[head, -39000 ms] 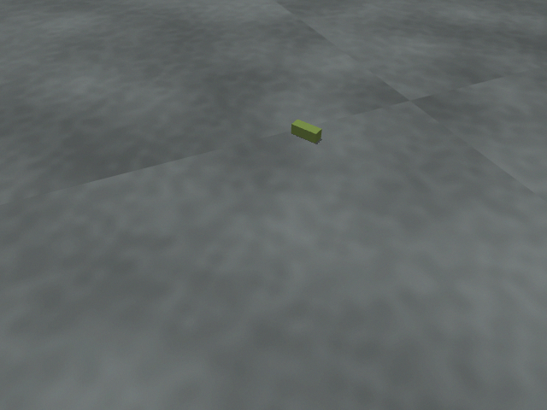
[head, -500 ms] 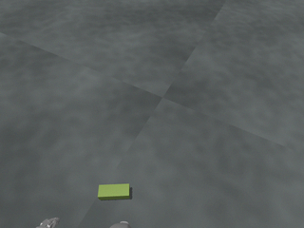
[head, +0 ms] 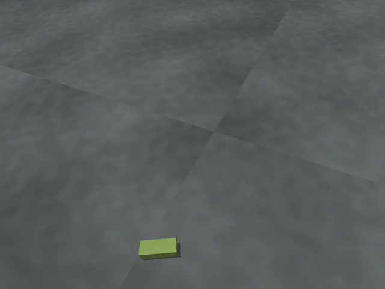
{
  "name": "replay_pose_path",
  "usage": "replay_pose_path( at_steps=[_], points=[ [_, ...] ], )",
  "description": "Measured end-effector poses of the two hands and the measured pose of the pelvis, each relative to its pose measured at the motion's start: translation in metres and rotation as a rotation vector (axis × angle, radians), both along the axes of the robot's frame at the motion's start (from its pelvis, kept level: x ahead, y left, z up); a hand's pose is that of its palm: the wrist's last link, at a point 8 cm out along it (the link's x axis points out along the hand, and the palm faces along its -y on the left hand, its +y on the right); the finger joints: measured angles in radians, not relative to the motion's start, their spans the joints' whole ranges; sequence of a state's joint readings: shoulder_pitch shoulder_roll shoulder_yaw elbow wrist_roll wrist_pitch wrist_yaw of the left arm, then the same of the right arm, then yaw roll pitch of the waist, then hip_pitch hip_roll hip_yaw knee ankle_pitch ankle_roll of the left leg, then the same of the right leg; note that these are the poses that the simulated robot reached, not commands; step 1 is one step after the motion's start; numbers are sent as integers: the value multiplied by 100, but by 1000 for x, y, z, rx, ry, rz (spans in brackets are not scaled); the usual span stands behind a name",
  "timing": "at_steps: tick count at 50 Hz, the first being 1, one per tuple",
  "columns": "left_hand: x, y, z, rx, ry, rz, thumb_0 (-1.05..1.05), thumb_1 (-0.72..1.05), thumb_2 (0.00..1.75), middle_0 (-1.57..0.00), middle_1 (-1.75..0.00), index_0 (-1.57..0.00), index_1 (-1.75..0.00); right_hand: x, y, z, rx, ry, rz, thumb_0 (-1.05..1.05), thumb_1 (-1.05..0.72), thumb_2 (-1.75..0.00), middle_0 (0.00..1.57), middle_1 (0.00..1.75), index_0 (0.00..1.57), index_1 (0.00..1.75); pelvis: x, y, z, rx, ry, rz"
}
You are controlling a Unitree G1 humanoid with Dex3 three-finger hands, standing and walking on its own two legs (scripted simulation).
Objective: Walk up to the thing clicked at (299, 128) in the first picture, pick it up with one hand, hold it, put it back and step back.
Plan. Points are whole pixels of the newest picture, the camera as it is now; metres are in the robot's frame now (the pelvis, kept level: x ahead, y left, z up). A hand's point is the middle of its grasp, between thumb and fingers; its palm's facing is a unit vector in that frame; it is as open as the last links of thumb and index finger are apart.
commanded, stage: walk up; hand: left
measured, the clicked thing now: (158, 248) +0.44 +0.25 -0.73
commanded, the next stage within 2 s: none
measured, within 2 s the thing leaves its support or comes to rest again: neither
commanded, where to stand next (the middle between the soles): +0.07 -0.02 m, yaw +4 degrees
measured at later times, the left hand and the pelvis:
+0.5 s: hand out of the picture +0.08 +0.26 -0.14, palm faces +0.00 -0.94 -0.33, open 7.4 cm; pelvis +0.01 +0.00 +0.02, yaw +2 degrees
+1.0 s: hand out of the picture +0.10 +0.27 -0.14, palm faces +0.05 -0.94 -0.35, open 7.4 cm; pelvis +0.02 +0.01 +0.02, yaw +3 degrees
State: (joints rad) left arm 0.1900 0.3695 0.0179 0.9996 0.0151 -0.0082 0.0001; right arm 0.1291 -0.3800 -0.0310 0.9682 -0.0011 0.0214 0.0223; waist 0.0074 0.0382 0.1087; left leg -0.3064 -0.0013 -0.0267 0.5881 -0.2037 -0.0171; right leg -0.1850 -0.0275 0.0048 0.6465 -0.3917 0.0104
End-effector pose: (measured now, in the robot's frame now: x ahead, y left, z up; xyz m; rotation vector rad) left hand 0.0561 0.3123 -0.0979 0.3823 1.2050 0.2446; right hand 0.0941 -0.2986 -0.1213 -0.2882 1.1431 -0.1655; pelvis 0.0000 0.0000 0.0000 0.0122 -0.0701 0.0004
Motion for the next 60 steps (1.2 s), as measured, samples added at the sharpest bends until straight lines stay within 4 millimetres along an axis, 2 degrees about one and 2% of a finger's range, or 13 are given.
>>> replay_pose_path(
  at_steps=[9, 16, 21, 28, 35, 40, 49, 60],
  points=[
    [26, -4, 1, -60, -78, -30, 1, 90, 90, -21, -30, -20, -30, -32, 11, 13, -1, 63, -13, 1, -90, -90, 20, 30, 20, 30, -6, 6, 10, -20, 5, 9],
    [32, -5, -4, -92, -66, -20, 1, 90, 90, -20, -30, -20, -30, -41, 9, 22, -31, 106, -22, 1, -90, -90, 20, 30, 20, 30, -3, 8, 15, -27, 30, 18],
    [22, -5, -7, -93, -15, 4, 1, 90, 90, -20, -30, -20, -30, -34, 7, 23, -38, 125, -17, 1, -90, -90, 20, 30, 20, 30, 3, 7, 17, -29, 43, 27],
    [11, -5, -5, -76, 33, 44, 1, 90, 90, -20, -30, -20, -30, -5, 7, 20, -28, 97, 1, 1, -90, -90, 20, 30, 20, 30, 13, 4, 18, -29, 45, 36],
    [17, -3, -1, -61, 16, 65, 1, 90, 90, -20, -30, -20, -30, 27, 12, 20, -13, 48, 24, 1, -90, -90, 20, 30, 20, 30, 18, 3, 18, -29, 37, 45],
    [25, -2, 1, -60, -11, 68, 1, 90, 90, -20, -30, -20, -30, 39, 16, 22, -9, 25, 36, 1, -90, -90, 20, 30, 20, 30, 20, 3, 18, -26, 30, 50],
    [30, -1, 0, -70, -29, 61, 1, 90, 90, -20, -30, -20, -30, 36, 17, 26, -19, 32, 38, 0, -90, -90, 20, 30, 20, 30, 17, 5, 18, -24, 27, 56],
    [16, -2, -2, -70, 13, 79, 1, 90, 90, -20, -30, -20, -30, 16, 13, 20, -22, 100, 33, 1, -90, -90, 20, 30, 20, 30, 19, 3, 19, -24, 39, 70]
  ],
)
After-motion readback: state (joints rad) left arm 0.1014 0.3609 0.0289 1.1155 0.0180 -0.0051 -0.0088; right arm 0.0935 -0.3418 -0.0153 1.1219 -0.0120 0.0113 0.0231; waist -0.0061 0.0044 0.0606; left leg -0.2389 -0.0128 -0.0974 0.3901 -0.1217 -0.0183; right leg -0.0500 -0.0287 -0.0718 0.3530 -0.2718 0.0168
